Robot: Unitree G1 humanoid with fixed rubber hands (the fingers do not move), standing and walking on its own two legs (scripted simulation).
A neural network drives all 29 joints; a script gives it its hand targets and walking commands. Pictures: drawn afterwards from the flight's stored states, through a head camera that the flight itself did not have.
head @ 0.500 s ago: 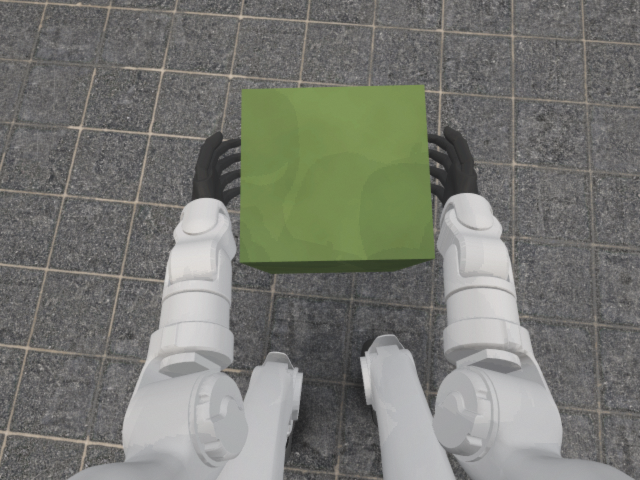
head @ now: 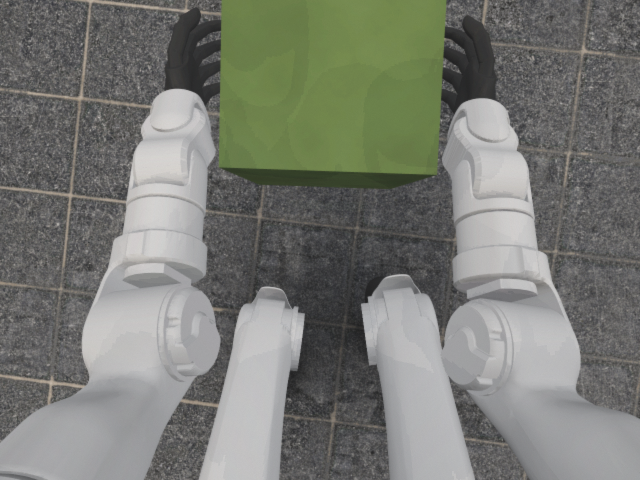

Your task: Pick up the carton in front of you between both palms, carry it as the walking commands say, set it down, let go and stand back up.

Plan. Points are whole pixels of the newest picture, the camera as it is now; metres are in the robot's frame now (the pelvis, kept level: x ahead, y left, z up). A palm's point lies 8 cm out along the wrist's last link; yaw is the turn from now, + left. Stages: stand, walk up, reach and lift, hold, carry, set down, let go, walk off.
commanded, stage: set down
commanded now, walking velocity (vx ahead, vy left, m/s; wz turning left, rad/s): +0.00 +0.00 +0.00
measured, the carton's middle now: (328, 101) +0.53 -0.03 -0.19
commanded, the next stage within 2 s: none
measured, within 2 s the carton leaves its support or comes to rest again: rests again in 0.88 s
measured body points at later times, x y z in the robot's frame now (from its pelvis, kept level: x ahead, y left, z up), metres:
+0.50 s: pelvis +0.00 +0.01 -0.09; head +0.38 +0.01 +0.15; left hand +0.57 +0.11 -0.27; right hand +0.54 -0.19 -0.26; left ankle +0.07 +0.12 -0.46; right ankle +0.12 -0.12 -0.46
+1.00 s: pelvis -0.01 +0.01 -0.11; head +0.36 +0.01 +0.14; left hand +0.56 +0.11 -0.29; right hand +0.53 -0.19 -0.28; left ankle +0.07 +0.12 -0.46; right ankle +0.12 -0.12 -0.46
